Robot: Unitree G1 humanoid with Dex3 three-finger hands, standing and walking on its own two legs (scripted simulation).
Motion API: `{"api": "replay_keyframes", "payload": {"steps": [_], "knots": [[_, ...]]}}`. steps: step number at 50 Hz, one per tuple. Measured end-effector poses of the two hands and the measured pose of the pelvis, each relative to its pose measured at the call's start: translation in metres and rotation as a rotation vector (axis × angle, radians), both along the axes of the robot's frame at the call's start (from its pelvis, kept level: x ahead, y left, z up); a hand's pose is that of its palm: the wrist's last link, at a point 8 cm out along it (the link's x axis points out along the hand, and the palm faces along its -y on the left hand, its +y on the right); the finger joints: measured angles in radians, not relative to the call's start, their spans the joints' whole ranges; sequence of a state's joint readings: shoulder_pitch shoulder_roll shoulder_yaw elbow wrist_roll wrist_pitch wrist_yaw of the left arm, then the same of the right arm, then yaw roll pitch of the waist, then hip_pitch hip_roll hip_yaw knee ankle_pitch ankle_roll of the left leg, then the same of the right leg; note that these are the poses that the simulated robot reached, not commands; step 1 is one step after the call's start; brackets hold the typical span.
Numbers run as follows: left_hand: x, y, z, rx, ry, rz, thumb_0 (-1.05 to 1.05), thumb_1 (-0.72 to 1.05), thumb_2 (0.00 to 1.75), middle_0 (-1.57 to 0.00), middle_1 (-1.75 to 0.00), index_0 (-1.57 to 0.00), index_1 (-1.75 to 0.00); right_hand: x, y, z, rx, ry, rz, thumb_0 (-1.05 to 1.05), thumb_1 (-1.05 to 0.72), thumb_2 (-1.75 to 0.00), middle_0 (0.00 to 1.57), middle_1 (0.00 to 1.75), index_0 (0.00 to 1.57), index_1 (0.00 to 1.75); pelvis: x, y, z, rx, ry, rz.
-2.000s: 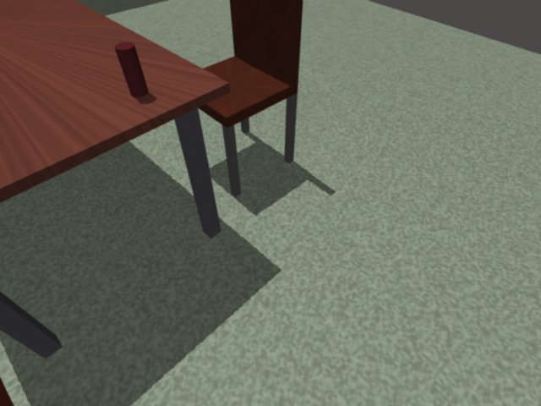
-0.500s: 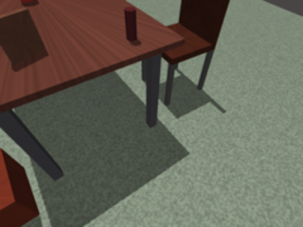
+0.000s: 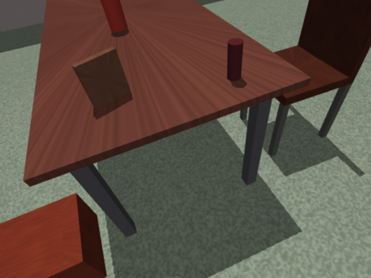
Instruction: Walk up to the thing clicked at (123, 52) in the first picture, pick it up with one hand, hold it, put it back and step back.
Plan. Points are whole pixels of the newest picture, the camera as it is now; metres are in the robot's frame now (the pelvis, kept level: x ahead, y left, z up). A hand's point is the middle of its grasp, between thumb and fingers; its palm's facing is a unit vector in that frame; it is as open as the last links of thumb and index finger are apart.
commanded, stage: walk up
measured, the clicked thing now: (234, 60) +0.81 -0.13 +0.05
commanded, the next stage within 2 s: none
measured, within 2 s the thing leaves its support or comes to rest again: neither
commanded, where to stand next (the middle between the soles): +0.16 +0.06 m, yaw +2 degrees
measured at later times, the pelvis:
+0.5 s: pelvis +0.10 +0.11 -0.01, yaw +5 degrees
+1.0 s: pelvis +0.08 +0.09 -0.01, yaw +3 degrees
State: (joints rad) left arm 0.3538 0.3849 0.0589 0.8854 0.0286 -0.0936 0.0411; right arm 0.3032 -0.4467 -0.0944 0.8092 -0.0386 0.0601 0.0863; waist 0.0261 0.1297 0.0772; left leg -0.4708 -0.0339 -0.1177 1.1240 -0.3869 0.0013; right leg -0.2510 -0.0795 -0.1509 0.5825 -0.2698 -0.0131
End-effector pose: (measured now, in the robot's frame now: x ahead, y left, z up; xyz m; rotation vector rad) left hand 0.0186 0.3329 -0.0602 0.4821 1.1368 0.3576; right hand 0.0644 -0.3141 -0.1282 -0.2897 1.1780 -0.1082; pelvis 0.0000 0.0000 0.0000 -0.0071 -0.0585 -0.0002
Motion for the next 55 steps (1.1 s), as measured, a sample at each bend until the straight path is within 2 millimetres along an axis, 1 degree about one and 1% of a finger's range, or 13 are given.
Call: {"api": "replay_keyframes", "payload": {"steps": [4, 7, 10, 14, 19, 25, 29, 33, 37, 43, 48, 52, 55], "knots": [[-0.003, 0.023, 0.006, 0.008, 0.039, 0.025, 0.01, 0.9, 0.9, -0.2, -0.3, -0.21, -0.3, 0.039, 0.014, 0.008, -0.012, -0.013, 0.043, 0.01, -0.91, -0.9, 0.2, 0.3, 0.2, 0.3, 0.018, 0.018, 0.003, 0.0, 0.011, 0.019], [0.001, 0.044, 0.0, -0.003, 0.064, 0.038, 0.01, 0.9, 0.9, -0.2, -0.3, -0.21, -0.3, 0.066, 0.03, 0.013, -0.031, -0.014, 0.072, 0.01, -0.91, -0.9, 0.2, 0.3, 0.2, 0.3, 0.033, 0.034, 0.001, -0.006, 0.017, 0.041], [0.011, 0.068, -0.017, -0.03, 0.076, 0.05, 0.01, 0.9, 0.9, -0.2, -0.3, -0.21, -0.3, 0.094, 0.052, 0.015, -0.064, -0.025, 0.094, 0.01, -0.91, -0.9, 0.2, 0.3, 0.2, 0.3, 0.049, 0.056, -0.008, -0.017, 0.023, 0.06], [0.034, 0.095, -0.05, -0.08, 0.083, 0.073, 0.01, 0.9, 0.9, -0.2, -0.3, -0.21, -0.3, 0.126, 0.087, 0.016, -0.109, -0.069, 0.109, 0.01, -0.91, -0.9, 0.2, 0.3, 0.2, 0.3, 0.064, 0.085, -0.021, 0.008, 0.01, 0.077], [0.072, 0.096, -0.064, -0.165, 0.061, 0.071, 0.01, 0.91, 0.9, -0.2, -0.3, -0.21, -0.3, 0.143, 0.122, 0.031, -0.104, -0.091, 0.102, 0.01, -0.9, -0.9, 0.21, 0.3, 0.21, 0.3, 0.082, 0.101, -0.011, -0.022, 0.02, 0.093], [0.102, 0.091, -0.071, -0.215, 0.053, 0.068, 0.01, 0.91, 0.9, -0.2, -0.3, -0.21, -0.3, 0.158, 0.134, 0.035, -0.125, -0.11, 0.112, 0.0, -0.9, -0.9, 0.21, 0.3, 0.21, 0.3, 0.098, 0.111, -0.008, -0.003, 0.031, 0.092], [0.113, 0.087, -0.073, -0.207, 0.076, 0.057, 0.01, 0.91, 0.9, -0.2, -0.3, -0.21, -0.3, 0.161, 0.129, 0.026, -0.13, -0.116, 0.096, 0.0, -0.9, -0.9, 0.21, 0.3, 0.21, 0.3, 0.101, 0.109, -0.013, 0.007, 0.032, 0.08], [0.122, 0.082, -0.07, -0.178, 0.08, 0.039, 0.01, 0.91, 0.9, -0.2, -0.3, -0.21, -0.3, 0.159, 0.115, 0.011, -0.124, -0.112, 0.074, 0.0, -0.9, -0.9, 0.21, 0.3, 0.21, 0.3, 0.1, 0.099, -0.02, 0.013, 0.038, 0.061], [0.128, 0.074, -0.06, -0.156, 0.055, 0.018, 0.01, 0.91, 0.9, -0.2, -0.3, -0.21, -0.3, 0.153, 0.102, 0.003, -0.119, -0.088, 0.044, 0.01, -0.9, -0.9, 0.21, 0.3, 0.21, 0.3, 0.096, 0.089, -0.02, 0.004, 0.025, 0.065], [0.136, 0.068, -0.049, -0.148, 0.013, -0.019, 0.01, 0.9, 0.9, -0.2, -0.3, -0.21, -0.3, 0.139, 0.093, 0.006, -0.12, -0.059, 0.039, 0.01, -0.9, -0.9, 0.21, 0.3, 0.21, 0.3, 0.088, 0.086, -0.013, 0.034, 0.029, 0.06], [0.141, 0.069, -0.058, -0.177, -0.013, -0.02, 0.01, 0.9, 0.9, -0.2, -0.3, -0.21, -0.3, 0.116, 0.094, 0.011, -0.146, -0.042, 0.042, 0.01, -0.9, -0.9, 0.21, 0.3, 0.21, 0.3, 0.079, 0.087, -0.014, 0.053, 0.017, 0.061], [0.141, 0.06, -0.059, -0.208, -0.014, -0.019, 0.01, 0.91, 0.9, -0.2, -0.3, -0.21, -0.3, 0.095, 0.09, 0.019, -0.148, -0.023, 0.037, 0.01, -0.9, -0.9, 0.21, 0.3, 0.21, 0.3, 0.076, 0.083, -0.009, 0.023, 0.015, 0.061], [0.136, 0.054, -0.06, -0.217, -0.019, -0.019, 0.01, 0.91, 0.9, -0.2, -0.3, -0.21, -0.3, 0.088, 0.083, 0.021, -0.147, -0.021, 0.024, 0.01, -0.9, -0.9, 0.21, 0.3, 0.21, 0.3, 0.075, 0.076, -0.009, 0.016, 0.011, 0.044]]}}
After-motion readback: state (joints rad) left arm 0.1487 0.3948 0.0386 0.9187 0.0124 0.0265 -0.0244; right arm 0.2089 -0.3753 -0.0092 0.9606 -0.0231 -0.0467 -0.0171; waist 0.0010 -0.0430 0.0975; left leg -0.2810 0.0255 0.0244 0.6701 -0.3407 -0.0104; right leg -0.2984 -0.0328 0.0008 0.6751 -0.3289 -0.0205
